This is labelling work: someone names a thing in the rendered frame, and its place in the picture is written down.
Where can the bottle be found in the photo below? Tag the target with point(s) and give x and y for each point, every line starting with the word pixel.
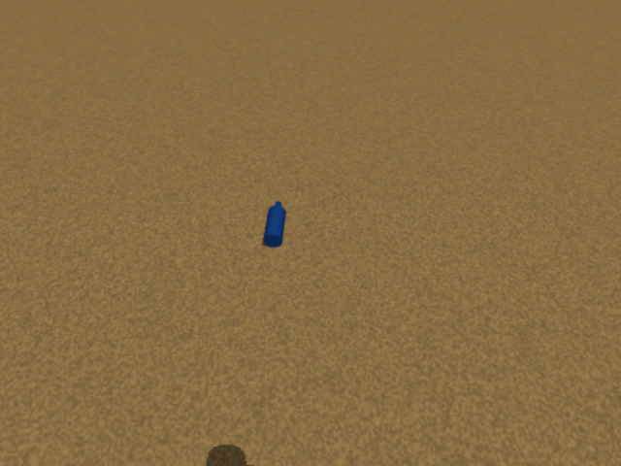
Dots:
pixel 274 226

